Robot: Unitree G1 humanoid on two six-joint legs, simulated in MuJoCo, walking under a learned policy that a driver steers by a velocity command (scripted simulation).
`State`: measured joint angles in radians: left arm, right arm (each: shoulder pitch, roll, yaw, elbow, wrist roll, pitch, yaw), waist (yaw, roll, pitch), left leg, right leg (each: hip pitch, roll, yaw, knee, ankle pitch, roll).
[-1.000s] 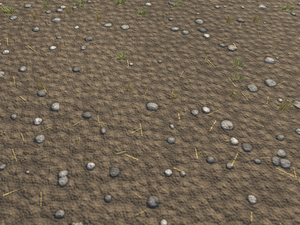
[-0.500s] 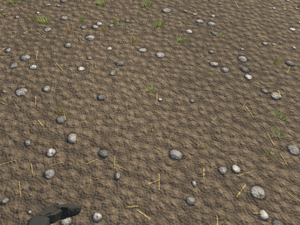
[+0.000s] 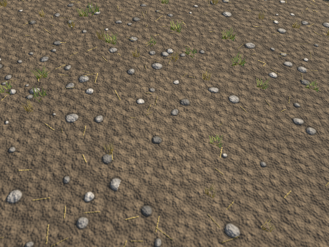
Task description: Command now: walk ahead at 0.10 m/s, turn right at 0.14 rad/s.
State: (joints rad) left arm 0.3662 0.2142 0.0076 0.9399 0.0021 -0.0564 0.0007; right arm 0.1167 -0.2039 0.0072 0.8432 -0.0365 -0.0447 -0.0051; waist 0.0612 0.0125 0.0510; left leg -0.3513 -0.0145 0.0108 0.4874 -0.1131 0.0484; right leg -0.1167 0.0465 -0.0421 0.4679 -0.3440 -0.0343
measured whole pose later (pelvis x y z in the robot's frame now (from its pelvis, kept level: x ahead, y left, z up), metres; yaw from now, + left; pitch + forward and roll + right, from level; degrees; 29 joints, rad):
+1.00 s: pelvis +0.14 -0.05 +0.00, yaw -32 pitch +0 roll -1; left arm 0.28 0.30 0.08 0.82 0.02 0.03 0.02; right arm 0.13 -0.24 -0.02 0.78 -0.01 -0.01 -0.03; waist 0.03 -0.04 0.08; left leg -0.33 -0.03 0.02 0.48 -0.16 0.05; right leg -0.33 0.13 0.12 1.06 -0.51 -0.01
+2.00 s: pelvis +0.17 -0.06 +0.01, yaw -15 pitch +1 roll -1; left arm 0.10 0.27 0.04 0.87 0.01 0.04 0.04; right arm 0.23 -0.27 -0.07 0.88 -0.01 0.04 -0.02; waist -0.03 -0.01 0.08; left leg -0.27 -0.12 -0.15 0.41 -0.14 0.08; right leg -0.42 0.03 0.06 0.89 -0.42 0.03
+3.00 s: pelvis +0.53 -0.05 +0.00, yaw -11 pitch +0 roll +1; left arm 0.16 0.24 0.06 0.86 0.03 -0.01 -0.06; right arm 0.40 -0.21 -0.03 0.97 -0.02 -0.10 -0.01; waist -0.02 -0.03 0.05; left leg 0.07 -0.05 0.23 0.22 -0.30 0.06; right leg -0.67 -0.07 -0.05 0.85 -0.02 -0.06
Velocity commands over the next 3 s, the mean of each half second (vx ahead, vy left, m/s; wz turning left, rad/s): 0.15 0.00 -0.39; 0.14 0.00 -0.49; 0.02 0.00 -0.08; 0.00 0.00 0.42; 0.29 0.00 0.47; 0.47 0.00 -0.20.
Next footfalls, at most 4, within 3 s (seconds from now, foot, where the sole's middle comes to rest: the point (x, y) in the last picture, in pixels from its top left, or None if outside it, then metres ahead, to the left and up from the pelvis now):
0.38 right None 0.00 -0.10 -0.77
0.88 left None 0.27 -0.03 -0.77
1.26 right None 0.11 -0.17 -0.77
2.16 right None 0.19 -0.19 -0.77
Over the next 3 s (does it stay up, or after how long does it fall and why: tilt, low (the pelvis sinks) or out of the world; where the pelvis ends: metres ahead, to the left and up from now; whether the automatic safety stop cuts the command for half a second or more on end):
stays up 0.53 -0.05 0.00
